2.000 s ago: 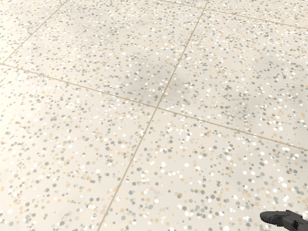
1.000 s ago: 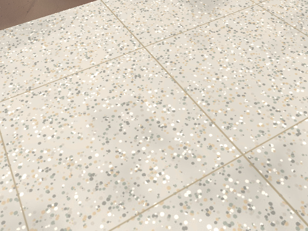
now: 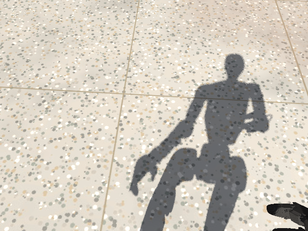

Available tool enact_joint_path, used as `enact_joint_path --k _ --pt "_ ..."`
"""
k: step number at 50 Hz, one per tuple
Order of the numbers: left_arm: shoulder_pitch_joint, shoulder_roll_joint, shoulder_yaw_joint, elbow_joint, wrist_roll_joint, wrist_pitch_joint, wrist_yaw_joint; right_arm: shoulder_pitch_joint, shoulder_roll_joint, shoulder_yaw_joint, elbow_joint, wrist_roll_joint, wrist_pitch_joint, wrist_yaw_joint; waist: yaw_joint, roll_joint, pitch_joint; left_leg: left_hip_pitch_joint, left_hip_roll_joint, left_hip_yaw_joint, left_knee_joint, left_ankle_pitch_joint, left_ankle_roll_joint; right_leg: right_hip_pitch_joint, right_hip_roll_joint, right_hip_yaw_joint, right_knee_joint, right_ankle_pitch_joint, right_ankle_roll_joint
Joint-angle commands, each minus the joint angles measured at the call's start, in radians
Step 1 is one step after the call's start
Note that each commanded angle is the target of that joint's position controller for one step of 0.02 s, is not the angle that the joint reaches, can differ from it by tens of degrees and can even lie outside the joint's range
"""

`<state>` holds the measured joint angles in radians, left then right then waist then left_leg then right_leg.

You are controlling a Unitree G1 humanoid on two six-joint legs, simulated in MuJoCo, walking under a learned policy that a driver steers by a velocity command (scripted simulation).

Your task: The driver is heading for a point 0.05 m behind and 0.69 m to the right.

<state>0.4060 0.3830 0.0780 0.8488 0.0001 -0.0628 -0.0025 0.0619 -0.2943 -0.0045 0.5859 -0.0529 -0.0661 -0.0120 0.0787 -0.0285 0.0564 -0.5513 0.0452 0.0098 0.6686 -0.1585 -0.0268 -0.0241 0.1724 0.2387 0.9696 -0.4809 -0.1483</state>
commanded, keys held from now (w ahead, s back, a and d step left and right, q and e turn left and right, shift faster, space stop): w+e+shift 0.34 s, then e+shift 0.12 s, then shift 0.04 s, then w+shift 0.04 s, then shift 0.42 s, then e+shift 0.04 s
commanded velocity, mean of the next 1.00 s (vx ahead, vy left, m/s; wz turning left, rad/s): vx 0.59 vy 0.00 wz -0.68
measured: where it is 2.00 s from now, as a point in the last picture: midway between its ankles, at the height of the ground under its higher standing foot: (267, 146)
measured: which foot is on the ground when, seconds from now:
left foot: down 0.00-0.40, up 0.42-0.80, down 0.82-1.00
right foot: up 0.00-0.38, down 0.40-0.82, up 0.84-1.00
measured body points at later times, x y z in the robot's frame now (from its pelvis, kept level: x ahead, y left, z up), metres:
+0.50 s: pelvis +0.45 -0.07 +0.00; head +0.50 -0.08 +0.44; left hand +0.70 +0.12 -0.12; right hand +0.41 -0.34 -0.12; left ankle +0.36 +0.15 -0.56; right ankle +0.52 -0.10 -0.70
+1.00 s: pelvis +0.71 -0.14 +0.03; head +0.75 -0.16 +0.48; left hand +0.96 +0.02 -0.10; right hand +0.63 -0.40 -0.09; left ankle +0.84 -0.14 -0.70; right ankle +0.59 -0.20 -0.62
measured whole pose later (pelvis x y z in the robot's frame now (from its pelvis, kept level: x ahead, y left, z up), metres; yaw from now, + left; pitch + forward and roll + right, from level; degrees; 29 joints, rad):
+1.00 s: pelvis +0.71 -0.14 +0.03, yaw -40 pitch +0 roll -1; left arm 0.21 0.29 0.05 0.83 0.02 0.01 0.01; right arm 0.23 -0.24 0.00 0.75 -0.02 -0.03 -0.01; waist -0.01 -0.01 0.10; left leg -0.36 -0.02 0.08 0.45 -0.08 0.08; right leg -0.42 0.13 0.14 1.14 -0.45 0.01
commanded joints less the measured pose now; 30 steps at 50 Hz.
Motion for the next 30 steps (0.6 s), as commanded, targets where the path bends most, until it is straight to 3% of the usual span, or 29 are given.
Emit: enact_joint_path --k 1,2,3,4,6,8,10,12,13,15,16,17,18,19,20,21,22,23,24,25,26,27,30 --pt "-0.144 0.068 -0.017 -0.154 0.016 -0.017 0.004 0.315 -0.196 -0.096 0.038 -0.01 0.008 -0.011 -0.186 0.262 -0.257 0.802 0.379 -0.7 -0.403 -0.678 0.137 -0.729 -0.13 -0.102 0.483 0.169 0.004" --pt "-0.181 0.074 -0.015 -0.147 0.03 -0.002 -0.012 0.278 -0.137 -0.082 0.051 -0.005 0.01 -0.006 -0.171 0.136 -0.159 0.674 0.341 -0.55 -0.392 -0.533 0.141 -0.714 -0.174 -0.129 0.451 0.217 0.01" --pt "-0.224 0.054 -0.017 -0.153 0.039 0.01 -0.029 0.292 -0.114 -0.075 0.079 -0.005 0.009 -0.004 -0.164 0.084 -0.097 0.589 0.301 -0.415 -0.402 -0.391 0.125 -0.702 -0.202 -0.136 0.427 0.219 0.014" --pt "-0.223 0.018 -0.024 -0.168 0.038 0.026 -0.046 0.315 -0.089 -0.065 0.113 -0.002 0.002 -0.004 -0.137 0.105 -0.056 0.52 0.294 -0.324 -0.413 -0.306 0.123 -0.696 -0.219 -0.139 0.424 0.213 0.021" --pt "-0.269 -0.051 -0.044 -0.205 0.035 0.053 -0.063 0.348 -0.056 -0.056 0.168 0.021 -0.021 0.016 -0.104 0.101 0.003 0.467 0.286 -0.174 -0.456 -0.166 0.096 -0.744 -0.258 -0.151 0.408 0.213 0.024" --pt "-0.343 -0.066 -0.056 -0.255 0.036 0.062 -0.073 0.329 -0.053 -0.054 0.188 0.03 -0.041 0.027 -0.08 0.104 0.038 0.426 0.269 -0.016 -0.494 0.038 0.075 -0.766 -0.27 -0.179 0.342 0.288 0.028" --pt "-0.397 -0.063 -0.062 -0.291 0.03 0.064 -0.081 0.28 -0.065 -0.055 0.193 0.027 -0.055 0.025 -0.044 0.125 0.067 0.376 0.217 0.136 -0.531 0.168 0.059 -0.729 -0.263 -0.218 0.199 0.401 0.027" --pt "-0.47 -0.052 -0.066 -0.306 0.031 0.062 -0.095 0.314 -0.081 -0.058 0.219 0.028 -0.057 0.017 -0.059 0.07 0.102 0.405 0.162 0.245 -0.564 0.31 0.055 -0.684 -0.23 -0.323 0.014 0.463 0.007" --pt "-0.498 -0.063 -0.072 -0.315 0.032 0.059 -0.103 0.325 -0.109 -0.064 0.224 0.026 -0.058 0.013 -0.058 0.067 0.112 0.417 0.172 0.274 -0.577 0.393 0.056 -0.635 -0.222 -0.356 -0.078 0.479 -0.011" --pt "-0.483 -0.048 -0.065 -0.292 0.029 0.051 -0.1 0.37 -0.149 -0.07 0.232 0.031 -0.047 0.003 -0.046 0.071 0.07 0.52 0.172 0.311 -0.494 0.874 0.047 -0.52 -0.14 -0.439 -0.164 0.481 -0.042" --pt "-0.428 -0.03 -0.057 -0.273 0.025 0.048 -0.091 0.377 -0.184 -0.079 0.229 0.033 -0.034 -0.004 -0.01 0.106 0.025 0.573 0.188 0.31 -0.401 1.074 0.041 -0.456 -0.106 -0.451 -0.177 0.442 -0.052" --pt "-0.315 0.003 -0.042 -0.242 0.023 0.046 -0.079 0.357 -0.221 -0.088 0.22 0.032 -0.017 -0.01 0.06 0.129 -0.047 0.595 0.208 0.303 -0.243 1.203 0.043 -0.337 -0.077 -0.442 -0.182 0.396 -0.065" --pt "-0.125 0.038 -0.022 -0.185 0.024 0.042 -0.065 0.309 -0.246 -0.096 0.201 0.034 0.0 -0.012 0.147 0.135 -0.131 0.557 0.223 0.28 -0.001 1.262 0.053 -0.15 -0.046 -0.417 -0.202 0.366 -0.083" --pt "0.084 0.068 0.006 -0.109 0.025 0.035 -0.042 0.268 -0.235 -0.096 0.181 0.037 0.012 -0.009 0.216 0.1 -0.216 0.44 0.215 0.257 0.312 1.094 0.046 0.104 -0.042 -0.344 -0.324 0.425 -0.107" --pt "0.037 0.101 0.039 -0.099 -0.005 0.051 -0.006 0.254 -0.181 -0.095 0.177 0.04 0.015 0.005 0.153 -0.077 -0.163 0.18 0.025 0.239 0.674 0.061 0.006 0.25 -0.11 -0.179 -0.415 0.429 -0.111" --pt "-0.071 0.246 0.059 -0.162 0.044 0.066 -0.009 0.389 -0.098 -0.071 0.077 0.036 0.009 0.006 -0.026 -0.212 -0.26 -0.161 -0.07 0.151 1.064 -0.418 -0.055 0.468 -0.389 0.287 -0.367 1.017 -0.289" --pt "-0.012 0.237 0.073 -0.198 0.032 0.072 -0.002 0.321 -0.135 -0.064 0.032 0.046 -0.005 0.0 0.044 -0.046 -0.444 -0.252 -0.053 -0.044 1.101 -0.356 -0.048 0.534 -0.454 0.478 -0.501 0.916 -0.382" --pt "-0.04 0.198 0.068 -0.175 0.016 0.066 0.01 0.272 -0.13 -0.053 0.025 0.044 -0.018 0.0 0.002 0.058 -0.314 -0.252 -0.003 -0.077 0.98 -0.305 -0.04 0.366 -0.434 0.446 -0.58 0.855 -0.341" --pt "-0.086 0.14 0.052 -0.155 0.008 0.056 0.02 0.237 -0.116 -0.047 0.026 0.035 -0.015 -0.001 -0.053 0.113 -0.159 -0.22 0.043 -0.067 0.85 -0.282 -0.037 0.172 -0.394 0.338 -0.609 0.874 -0.293" --pt "-0.135 0.1 0.036 -0.159 0.006 0.045 0.028 0.234 -0.113 -0.045 0.043 0.019 0.0 -0.004 -0.095 0.149 -0.082 -0.153 0.069 -0.058 0.788 -0.279 -0.041 0.018 -0.358 0.245 -0.618 0.968 -0.255" --pt "-0.148 0.062 0.02 -0.158 -0.001 0.031 0.029 0.264 -0.117 -0.046 0.057 0.001 0.023 -0.003 -0.123 0.161 -0.073 -0.061 0.092 -0.054 0.709 -0.261 -0.046 -0.098 -0.326 0.179 -0.636 0.992 -0.223" --pt "-0.142 0.049 0.01 -0.146 -0.002 0.019 0.023 0.276 -0.105 -0.044 0.058 -0.004 0.043 0.002 -0.14 0.148 -0.097 0.004 0.108 -0.05 0.629 -0.265 -0.053 -0.175 -0.303 0.153 -0.663 0.927 -0.214" --pt "-0.1 0.052 0.011 -0.105 0.012 -0.004 0.012 0.18 -0.052 -0.026 0.03 0.007 0.051 0.011 -0.119 0.127 -0.082 0.04 0.092 0.007 0.393 -0.127 -0.035 -0.236 -0.213 0.024 -0.637 1.177 -0.143"
Velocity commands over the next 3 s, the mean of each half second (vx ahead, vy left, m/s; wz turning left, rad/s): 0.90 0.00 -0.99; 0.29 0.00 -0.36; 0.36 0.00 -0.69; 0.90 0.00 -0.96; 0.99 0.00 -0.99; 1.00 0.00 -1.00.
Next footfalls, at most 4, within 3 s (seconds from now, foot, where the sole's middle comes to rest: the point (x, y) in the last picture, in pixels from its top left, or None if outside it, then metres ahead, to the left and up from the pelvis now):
0.40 right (195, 204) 0.56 -0.11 -0.74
0.82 left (206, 142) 0.87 -0.16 -0.74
1.30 right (216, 187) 0.64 -0.20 -0.74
1.72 left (248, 127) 0.98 -0.38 -0.74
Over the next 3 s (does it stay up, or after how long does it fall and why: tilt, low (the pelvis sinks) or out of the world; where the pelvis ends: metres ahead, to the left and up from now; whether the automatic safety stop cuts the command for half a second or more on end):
stays up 0.58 -1.36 0.00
